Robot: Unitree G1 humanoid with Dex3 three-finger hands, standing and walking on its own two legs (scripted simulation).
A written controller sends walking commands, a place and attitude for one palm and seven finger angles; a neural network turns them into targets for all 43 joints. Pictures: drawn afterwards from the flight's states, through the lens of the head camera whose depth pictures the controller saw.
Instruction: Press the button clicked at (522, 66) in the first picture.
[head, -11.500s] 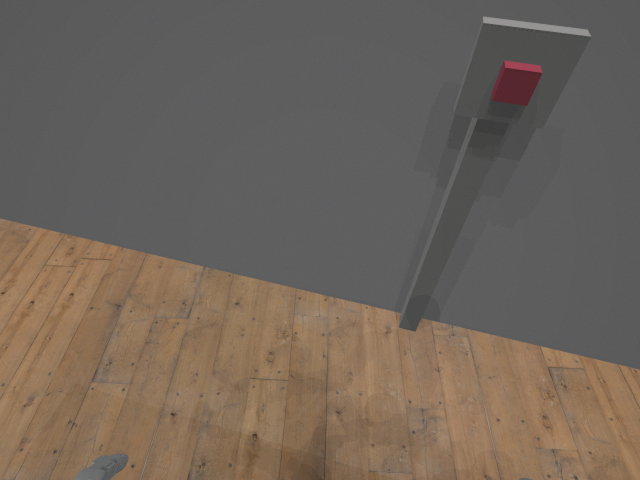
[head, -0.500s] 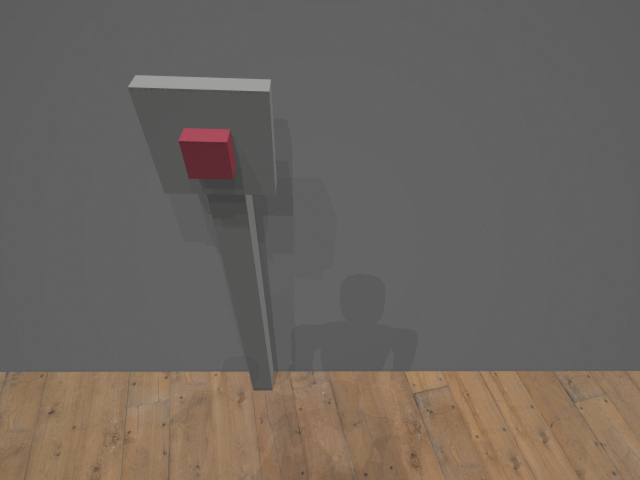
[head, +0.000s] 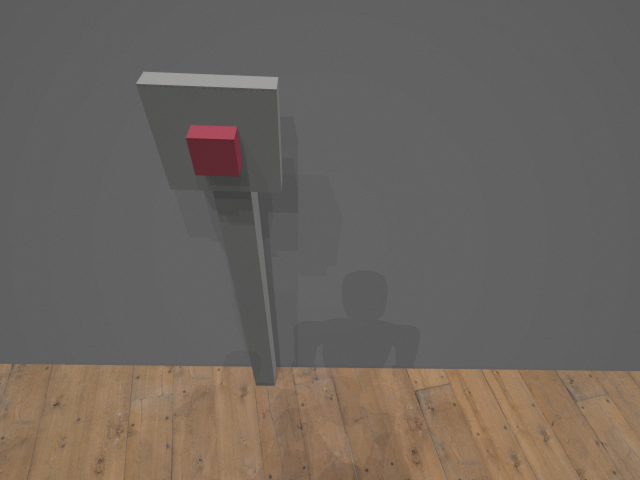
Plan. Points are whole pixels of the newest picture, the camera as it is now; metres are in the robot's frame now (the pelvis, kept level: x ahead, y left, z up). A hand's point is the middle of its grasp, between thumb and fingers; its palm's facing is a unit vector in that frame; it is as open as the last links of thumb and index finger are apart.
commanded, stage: look again from close up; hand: left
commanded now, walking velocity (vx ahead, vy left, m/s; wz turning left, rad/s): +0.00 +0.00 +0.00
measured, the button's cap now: (216, 149) +0.47 +0.18 +0.17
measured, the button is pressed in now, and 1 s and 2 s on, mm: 0 0 0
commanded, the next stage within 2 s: raise the hand and make a fist in 0.34 s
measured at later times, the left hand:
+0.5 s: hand out of the picture +0.00 +0.16 -0.17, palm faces +0.09 -0.98 -0.20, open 7.3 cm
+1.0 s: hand out of the picture +0.10 +0.18 +0.00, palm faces +0.29 -0.95 -0.07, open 4.5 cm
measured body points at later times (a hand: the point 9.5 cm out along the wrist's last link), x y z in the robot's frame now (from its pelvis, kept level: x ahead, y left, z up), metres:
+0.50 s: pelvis -0.01 +0.00 +0.00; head +0.01 +0.00 +0.45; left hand -0.01 +0.21 -0.15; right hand -0.01 -0.23 -0.15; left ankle -0.01 +0.07 -0.74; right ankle -0.06 -0.10 -0.74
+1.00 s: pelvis -0.06 -0.05 -0.05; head -0.04 -0.03 +0.39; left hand +0.08 +0.23 +0.00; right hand +0.19 -0.26 -0.09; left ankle -0.01 +0.07 -0.74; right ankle -0.06 -0.10 -0.74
